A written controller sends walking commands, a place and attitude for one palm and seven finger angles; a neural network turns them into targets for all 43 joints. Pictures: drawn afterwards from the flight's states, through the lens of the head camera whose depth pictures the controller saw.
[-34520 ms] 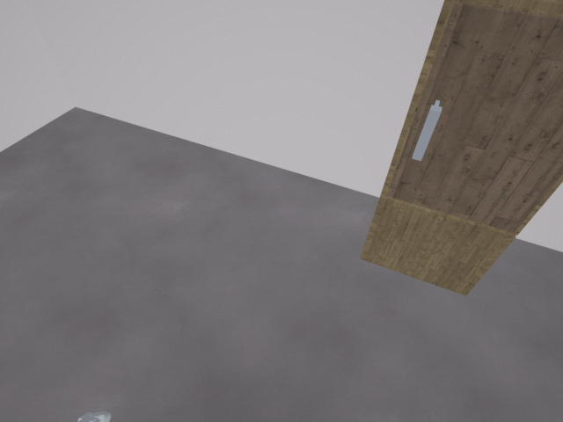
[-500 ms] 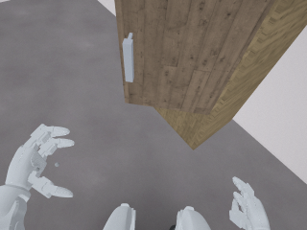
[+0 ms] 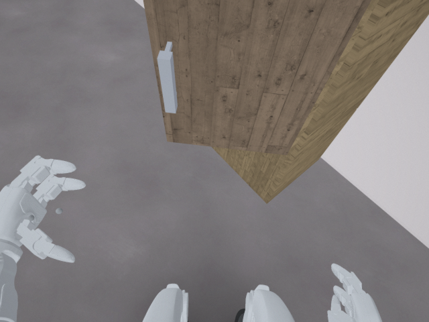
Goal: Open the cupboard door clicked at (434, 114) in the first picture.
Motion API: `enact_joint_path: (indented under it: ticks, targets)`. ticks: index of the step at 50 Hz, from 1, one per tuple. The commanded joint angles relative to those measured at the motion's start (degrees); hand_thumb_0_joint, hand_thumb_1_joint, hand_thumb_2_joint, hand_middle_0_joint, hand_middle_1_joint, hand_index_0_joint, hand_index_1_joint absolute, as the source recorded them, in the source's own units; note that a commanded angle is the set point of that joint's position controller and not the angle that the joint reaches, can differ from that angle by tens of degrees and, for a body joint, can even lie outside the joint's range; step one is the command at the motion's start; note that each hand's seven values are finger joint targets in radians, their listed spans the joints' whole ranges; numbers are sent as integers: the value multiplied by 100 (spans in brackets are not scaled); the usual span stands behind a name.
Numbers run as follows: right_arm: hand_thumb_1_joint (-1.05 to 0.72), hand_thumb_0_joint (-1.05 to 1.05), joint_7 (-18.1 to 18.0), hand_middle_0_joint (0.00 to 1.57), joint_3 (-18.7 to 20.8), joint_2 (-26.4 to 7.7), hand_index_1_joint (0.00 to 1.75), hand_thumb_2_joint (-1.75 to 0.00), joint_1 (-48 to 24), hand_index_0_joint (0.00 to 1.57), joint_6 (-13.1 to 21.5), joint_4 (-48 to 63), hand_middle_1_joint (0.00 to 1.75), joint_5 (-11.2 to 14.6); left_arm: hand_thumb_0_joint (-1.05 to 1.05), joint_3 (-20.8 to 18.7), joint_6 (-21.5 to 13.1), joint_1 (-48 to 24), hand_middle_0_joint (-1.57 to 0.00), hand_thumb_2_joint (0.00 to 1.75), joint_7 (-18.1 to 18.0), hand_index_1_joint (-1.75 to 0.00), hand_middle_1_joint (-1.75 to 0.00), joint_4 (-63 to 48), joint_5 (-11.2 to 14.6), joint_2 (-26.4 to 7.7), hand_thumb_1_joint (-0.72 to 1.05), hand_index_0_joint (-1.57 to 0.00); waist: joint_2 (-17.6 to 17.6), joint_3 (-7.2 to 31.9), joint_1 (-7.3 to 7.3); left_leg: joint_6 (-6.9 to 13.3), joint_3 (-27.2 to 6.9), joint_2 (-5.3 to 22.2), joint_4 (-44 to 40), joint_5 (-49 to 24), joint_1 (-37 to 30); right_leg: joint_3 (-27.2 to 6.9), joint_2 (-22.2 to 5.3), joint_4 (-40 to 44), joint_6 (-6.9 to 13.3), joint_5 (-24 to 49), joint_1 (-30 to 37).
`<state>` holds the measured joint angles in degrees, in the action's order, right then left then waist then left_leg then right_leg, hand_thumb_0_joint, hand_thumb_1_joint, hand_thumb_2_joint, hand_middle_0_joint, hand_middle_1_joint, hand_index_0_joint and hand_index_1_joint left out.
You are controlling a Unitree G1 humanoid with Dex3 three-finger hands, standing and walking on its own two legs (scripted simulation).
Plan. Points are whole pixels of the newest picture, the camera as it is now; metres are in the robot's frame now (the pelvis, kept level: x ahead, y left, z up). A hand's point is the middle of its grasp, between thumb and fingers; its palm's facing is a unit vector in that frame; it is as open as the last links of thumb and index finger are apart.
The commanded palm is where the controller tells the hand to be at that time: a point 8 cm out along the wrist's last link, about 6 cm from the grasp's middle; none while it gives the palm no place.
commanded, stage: raise the hand with hooked fingers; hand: left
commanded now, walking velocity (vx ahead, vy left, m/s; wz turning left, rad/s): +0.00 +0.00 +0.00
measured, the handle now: (170, 78) +0.62 +0.14 +0.04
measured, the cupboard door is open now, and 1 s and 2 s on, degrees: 44 44 44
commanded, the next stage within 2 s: move the hooked fingers beside the handle in 0.32 s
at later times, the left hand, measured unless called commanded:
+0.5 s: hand (61, 213) +0.28 +0.27 +0.04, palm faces -0.05 -1.00 -0.05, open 14.0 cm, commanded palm +0.28 +0.31 +0.05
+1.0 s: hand (98, 162) +0.38 +0.24 +0.04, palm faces -0.07 -1.00 -0.03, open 14.0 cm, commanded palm +0.37 +0.29 +0.04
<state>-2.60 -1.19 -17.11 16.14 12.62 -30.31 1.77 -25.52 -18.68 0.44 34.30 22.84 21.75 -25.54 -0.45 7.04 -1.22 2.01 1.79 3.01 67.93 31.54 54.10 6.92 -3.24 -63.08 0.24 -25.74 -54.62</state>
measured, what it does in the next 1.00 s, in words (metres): stands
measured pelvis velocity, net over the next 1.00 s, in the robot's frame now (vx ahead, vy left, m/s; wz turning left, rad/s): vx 0.00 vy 0.00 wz -0.01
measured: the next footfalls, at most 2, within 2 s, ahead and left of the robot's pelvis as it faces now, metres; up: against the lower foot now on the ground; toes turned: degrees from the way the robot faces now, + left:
none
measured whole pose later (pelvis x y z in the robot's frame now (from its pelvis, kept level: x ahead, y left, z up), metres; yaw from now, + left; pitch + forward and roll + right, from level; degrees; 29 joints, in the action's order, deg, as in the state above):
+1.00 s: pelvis +0.00 +0.00 +0.00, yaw +0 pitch +20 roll -2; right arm -2.9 -1.8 -16.6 17.8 7.3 -33.0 1.5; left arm -23.1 -20.0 -21.3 28.5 40.3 14.9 -26.2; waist -0.3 7.4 -3.7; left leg 1.7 2.3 3.0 67.9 31.0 57.2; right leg 6.2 -3.1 -63.7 0.5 -25.4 -58.4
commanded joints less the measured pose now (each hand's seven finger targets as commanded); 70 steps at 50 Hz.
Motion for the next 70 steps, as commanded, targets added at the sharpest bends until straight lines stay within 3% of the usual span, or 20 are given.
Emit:
enact_joint_path:
  ticks: [1, 6, 9, 11, 14, 21, 24, 27, 30, 31, 34, 37, 42, 45, 47, 51, 54, 56, 64, 70]
  targets:
    - [-90, 0, -34, 20, 380, -882, 30, -90, 47, 20, 263, 809, 30, 43, 0, -602, -420, -629, -30, 30, -62, -120, -120, -1146, 174, -1373, -50, -30, -494, 1745, 71, -111, -383, -250, -1140, -1878, -994, -354, 399, 707, 150, 799, 1243]
    - [-90, 0, -35, 20, 370, -872, 30, -90, 43, 20, 260, 791, 30, 35, 0, -650, -543, -615, -30, 30, -137, -120, -120, -1253, 157, -1431, -50, -30, -714, 1783, 96, -140, -412, -238, -1177, -1916, -1096, -334, 398, 679, 163, 786, 1217]
    - [-90, 0, -68, 20, 367, -884, 30, -90, 38, 20, 248, 805, 30, 46, 0, -598, -498, -642, -30, 30, -118, -120, -120, -1137, 160, -1381, -50, -30, -502, 1639, 37, -107, -410, -241, -1154, -1729, -969, -333, 428, 705, 171, 642, 1155]
    - [-90, 0, -71, 20, 356, -872, 30, -90, 13, 20, 232, 803, 30, 54, 0, -594, -475, -687, -30, 30, -84, -120, -120, -1181, 156, -1403, -50, -30, -681, 1756, 62, -110, -381, -254, -1151, -1753, -991, -379, 387, 723, 154, 714, 1245]
    - [-90, 0, -85, 20, 346, -880, 30, -90, 25, 20, 240, 805, 30, 45, 0, -537, -452, -693, -30, 30, -37, -120, -120, -1065, 200, -1323, -50, -30, -421, 1662, 10, -91, -391, -250, -1080, -1723, -870, -380, 415, 717, 161, 713, 1230]
    - [-90, 0, -79, 20, 333, -855, 30, -90, -2, 20, 237, 818, 30, 48, 0, -561, -451, -704, -30, 30, -45, -120, -120, -1161, 164, -1368, -50, -30, -624, 1767, 66, -127, -427, -249, -1142, -1819, -1076, -331, 407, 683, 160, 769, 1190]
    - [-90, 0, -146, 20, 309, -886, 30, -90, 7, 20, 243, 696, 30, 42, 0, -212, -460, -1579, -30, 30, -95, -120, -120, -1036, 88, -1161, -50, -30, -538, 1538, -146, -110, -470, -228, -1050, -1560, -932, -311, 425, 618, 158, 576, 842]
    - [-90, 0, -185, 20, 319, -891, 30, -90, 68, 20, 236, 620, 30, 63, 0, 11, -406, -1927, -30, 30, -149, -120, -120, -788, -42, -1018, -50, -30, -630, 1618, -160, -134, -500, -239, -1127, -1300, -1021, -320, 377, 639, 146, 396, 683]
    - [-90, 0, -201, 20, 308, -911, 30, -90, 126, 20, 189, 582, 30, 42, 0, -104, -349, -2374, -30, 30, -254, -120, -120, -774, -209, -1352, -50, -30, -739, 1938, -102, -144, -500, -223, -1116, -1578, -1144, -340, 358, 604, 170, 584, 800]
    - [-90, 0, -194, 20, 317, -887, 30, -90, 135, 20, 167, 591, 30, 42, 0, -58, -322, -2383, -30, 30, -294, -120, -120, -728, -235, -1280, -50, -30, -654, 1994, -117, -141, -499, -224, -1123, -1625, -1172, -330, 343, 617, 150, 628, 820]
    - [-90, 0, -208, 20, 279, -905, 30, -90, 154, 20, 57, 553, 30, 28, 0, -451, -287, -2636, -30, 30, -421, -120, -120, -260, -260, -1702, -50, -30, -452, 1947, -53, -116, -441, -230, -1061, -1580, -840, -385, 360, 617, 163, 620, 1028]
    - [-90, 0, -134, 20, 286, -845, 30, -90, 178, 20, -26, 604, 30, 30, 0, -335, -333, -2539, -30, 30, -472, -120, -120, -229, -290, -1492, -50, -30, -630, 2225, 10, -151, -427, -215, -1143, -1988, -1117, -372, 340, 605, 154, 969, 1161]
    - [-90, 0, -93, 20, 320, -877, 30, -90, 321, 20, -171, 481, 30, 33, 0, -66, -367, -3108, -30, 30, -521, -120, -120, 253, -401, -1283, -50, -30, -538, 2082, -194, -131, -402, -179, -1107, -1896, -1018, -387, 351, 625, 122, 976, 953]
    - [-90, 0, -97, 20, 325, -919, 30, -90, 444, 20, -265, 377, 30, 16, 0, -220, -445, -3581, -30, 30, -556, -120, -120, 535, -475, -1549, -50, -30, -305, 2182, -245, -93, -372, -184, -1041, -1858, -865, -433, 364, 626, 117, 1032, 1076]
    - [-90, 0, -85, 20, 327, -892, 30, -90, 458, 20, -313, 356, 30, 13, 0, -130, -530, -3705, -30, 30, -569, -120, -120, 617, -528, -1477, -50, -30, -548, 2150, -241, -103, -362, -195, -1069, -1875, -922, -441, 343, 631, 128, 1022, 1000]
    - [-90, 0, -79, 20, 338, -899, 30, -90, 581, 20, -414, 212, 30, -7, 0, -230, -667, -4250, -30, 30, -618, -120, -120, 881, -608, -1676, -50, -30, -603, 2362, -276, -108, -382, -182, -999, -2038, -1010, -460, 356, 578, 127, 1164, 1014]
    - [-90, 0, -72, 20, 333, -900, 30, -90, 654, 20, -489, 177, 30, -8, 0, -112, -693, -4513, -30, 30, -640, -120, -120, 1180, -655, -1580, -50, -30, -509, 2356, -358, -76, -375, -180, -945, -2128, -944, -456, 376, 539, 131, 1259, 948]
    - [-90, 0, -51, 20, 343, -914, 30, -90, 726, 20, -568, 115, 30, -23, 0, -232, -700, -4620, -30, 30, -678, -120, -120, 1400, -744, -1745, -50, -30, -577, 2478, -307, -100, -402, -173, -946, -2174, -1010, -456, 374, 519, 124, 1277, 947]
    - [-90, 0, -18, 20, 318, -935, 30, -90, 900, 20, -804, 10, 30, -62, 0, -306, -830, -5580, -30, 30, -783, -120, -120, 2041, -922, -2024, -50, -30, -548, 2631, -441, -59, -398, -169, -771, -2259, -882, -482, 402, 420, 127, 1442, 891]
    - [-90, 0, 39, 20, 306, -931, 30, -90, 1013, 20, -989, -60, 30, -89, 0, -200, -850, -6007, -30, 30, -858, -120, -120, 2428, -1066, -1986, -50, -30, -642, 2711, -559, -55, -416, -151, -722, -2274, -922, -492, 417, 433, 97, 1430, 700]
